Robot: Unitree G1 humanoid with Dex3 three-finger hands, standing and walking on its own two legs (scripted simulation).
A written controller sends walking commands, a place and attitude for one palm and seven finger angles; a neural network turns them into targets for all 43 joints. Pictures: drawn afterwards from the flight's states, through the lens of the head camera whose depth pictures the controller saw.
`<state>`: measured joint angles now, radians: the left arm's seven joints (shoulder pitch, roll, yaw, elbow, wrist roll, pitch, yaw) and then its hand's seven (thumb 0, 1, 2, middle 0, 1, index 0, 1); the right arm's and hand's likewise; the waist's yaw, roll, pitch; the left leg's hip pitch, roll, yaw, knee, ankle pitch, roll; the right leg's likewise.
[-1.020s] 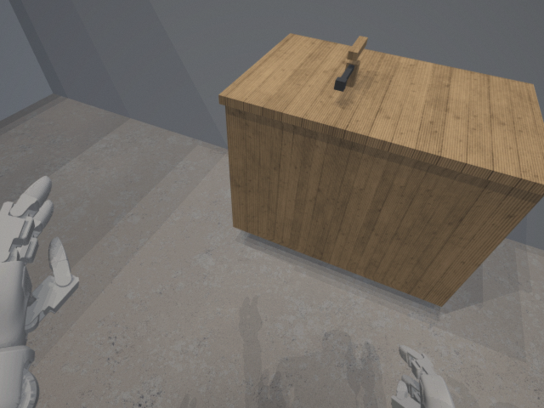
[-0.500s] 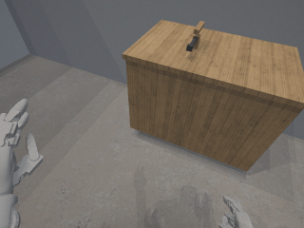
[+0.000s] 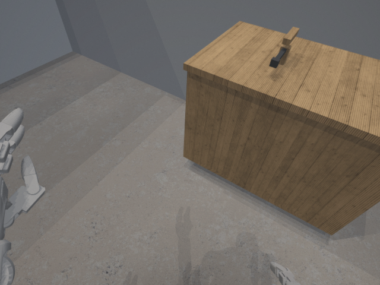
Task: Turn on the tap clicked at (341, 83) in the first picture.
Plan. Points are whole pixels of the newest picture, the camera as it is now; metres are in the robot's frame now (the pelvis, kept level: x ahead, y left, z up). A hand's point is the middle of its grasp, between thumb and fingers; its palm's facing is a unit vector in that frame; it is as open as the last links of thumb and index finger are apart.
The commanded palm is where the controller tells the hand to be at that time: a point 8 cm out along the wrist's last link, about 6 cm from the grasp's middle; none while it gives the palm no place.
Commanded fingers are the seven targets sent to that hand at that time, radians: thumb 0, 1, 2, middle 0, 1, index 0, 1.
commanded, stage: walk to a spot facing it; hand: left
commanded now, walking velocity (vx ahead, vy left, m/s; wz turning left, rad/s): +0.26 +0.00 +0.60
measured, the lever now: (274, 62) +0.87 -0.30 +0.04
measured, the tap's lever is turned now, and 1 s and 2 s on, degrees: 0 0 0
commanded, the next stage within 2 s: none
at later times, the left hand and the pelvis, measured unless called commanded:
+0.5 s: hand (26, 202) +0.19 +0.24 +0.18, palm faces +0.63 -0.65 -0.42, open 7.4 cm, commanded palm +0.13 +0.27 +0.18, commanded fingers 0.00 0.90 0.90 -0.20 -0.30 -0.20 -0.30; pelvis +0.06 -0.05 +0.00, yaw +17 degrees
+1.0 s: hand (5, 282) +0.10 +0.22 +0.18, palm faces +0.84 -0.37 -0.39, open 7.4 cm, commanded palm +0.04 +0.22 +0.18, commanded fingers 0.00 0.90 0.90 -0.20 -0.30 -0.20 -0.30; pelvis +0.08 -0.10 -0.01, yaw +36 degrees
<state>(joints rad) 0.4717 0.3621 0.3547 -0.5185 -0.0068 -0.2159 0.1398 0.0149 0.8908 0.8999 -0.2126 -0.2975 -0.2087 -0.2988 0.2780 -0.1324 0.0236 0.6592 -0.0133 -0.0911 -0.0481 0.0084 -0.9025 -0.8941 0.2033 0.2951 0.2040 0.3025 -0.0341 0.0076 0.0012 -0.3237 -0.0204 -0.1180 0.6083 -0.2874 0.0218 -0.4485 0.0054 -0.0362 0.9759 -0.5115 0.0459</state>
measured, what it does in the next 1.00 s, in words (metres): steps to the right, turning left: right foot, then left foot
